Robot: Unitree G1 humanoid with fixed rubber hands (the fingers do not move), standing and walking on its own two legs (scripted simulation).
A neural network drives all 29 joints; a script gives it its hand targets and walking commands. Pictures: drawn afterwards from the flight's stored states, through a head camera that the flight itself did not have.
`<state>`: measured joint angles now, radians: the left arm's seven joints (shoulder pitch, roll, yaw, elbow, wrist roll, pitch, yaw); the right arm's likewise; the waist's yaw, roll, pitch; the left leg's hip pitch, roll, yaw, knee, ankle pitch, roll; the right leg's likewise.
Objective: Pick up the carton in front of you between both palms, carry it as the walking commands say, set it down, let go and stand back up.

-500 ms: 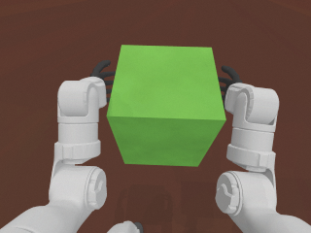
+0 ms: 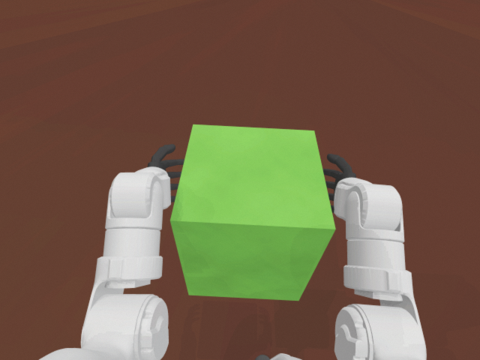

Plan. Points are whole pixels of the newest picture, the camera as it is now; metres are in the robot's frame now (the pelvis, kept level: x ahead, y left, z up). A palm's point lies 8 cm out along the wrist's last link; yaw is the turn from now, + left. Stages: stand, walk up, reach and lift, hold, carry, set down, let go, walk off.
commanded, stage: carry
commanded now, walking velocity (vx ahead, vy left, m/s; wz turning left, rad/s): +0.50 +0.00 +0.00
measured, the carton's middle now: (248, 216) +0.35 +0.00 +0.03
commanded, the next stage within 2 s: none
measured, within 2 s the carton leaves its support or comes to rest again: neither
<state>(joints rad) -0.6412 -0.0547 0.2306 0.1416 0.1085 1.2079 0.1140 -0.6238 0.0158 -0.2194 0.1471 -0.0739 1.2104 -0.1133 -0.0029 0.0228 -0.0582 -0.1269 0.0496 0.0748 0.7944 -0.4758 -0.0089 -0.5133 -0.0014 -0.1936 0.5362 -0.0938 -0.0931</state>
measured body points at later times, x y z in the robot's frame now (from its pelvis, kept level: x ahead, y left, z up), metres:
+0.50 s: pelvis +0.33 +0.03 +0.00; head +0.28 +0.03 +0.45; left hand +0.61 +0.17 +0.10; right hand +0.60 -0.13 +0.10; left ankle +0.45 +0.11 -0.72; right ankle +0.13 -0.07 -0.69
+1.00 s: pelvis +0.64 -0.01 +0.00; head +0.61 -0.02 +0.45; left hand +0.92 +0.13 +0.10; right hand +0.91 -0.17 +0.09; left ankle +0.45 +0.11 -0.71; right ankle +0.76 -0.11 -0.72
